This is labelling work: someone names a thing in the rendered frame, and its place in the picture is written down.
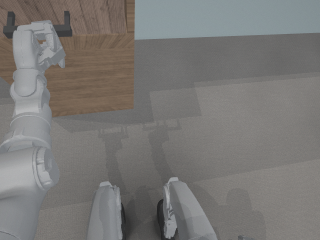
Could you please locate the robot left forearm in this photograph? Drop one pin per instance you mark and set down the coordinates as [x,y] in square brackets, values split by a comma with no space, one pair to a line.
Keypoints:
[32,117]

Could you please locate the left robot hand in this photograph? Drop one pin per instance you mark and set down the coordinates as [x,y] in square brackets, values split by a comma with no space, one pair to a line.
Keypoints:
[27,50]

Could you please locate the left robot upper arm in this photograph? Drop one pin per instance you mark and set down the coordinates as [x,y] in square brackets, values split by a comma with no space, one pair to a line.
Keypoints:
[26,175]

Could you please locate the robot right thigh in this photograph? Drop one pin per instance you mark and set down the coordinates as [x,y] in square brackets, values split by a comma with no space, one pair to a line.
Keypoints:
[191,221]

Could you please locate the handle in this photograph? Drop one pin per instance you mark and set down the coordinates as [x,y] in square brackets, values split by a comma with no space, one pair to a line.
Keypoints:
[62,30]

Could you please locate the robot left shin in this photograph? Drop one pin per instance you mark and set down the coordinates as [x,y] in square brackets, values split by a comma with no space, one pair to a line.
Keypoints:
[118,215]

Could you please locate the drawer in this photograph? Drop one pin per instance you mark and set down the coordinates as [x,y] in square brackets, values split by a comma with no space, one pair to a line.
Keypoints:
[86,16]

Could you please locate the cabinet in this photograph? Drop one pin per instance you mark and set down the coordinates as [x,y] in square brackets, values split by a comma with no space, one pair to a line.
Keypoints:
[98,74]

